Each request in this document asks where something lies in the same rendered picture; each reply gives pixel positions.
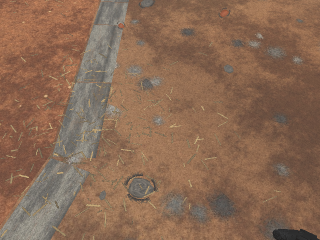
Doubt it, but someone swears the right robot hand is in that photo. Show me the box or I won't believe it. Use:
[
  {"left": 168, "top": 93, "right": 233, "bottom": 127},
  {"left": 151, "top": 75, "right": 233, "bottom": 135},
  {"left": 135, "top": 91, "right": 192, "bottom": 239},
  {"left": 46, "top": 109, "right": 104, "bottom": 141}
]
[{"left": 272, "top": 229, "right": 320, "bottom": 240}]

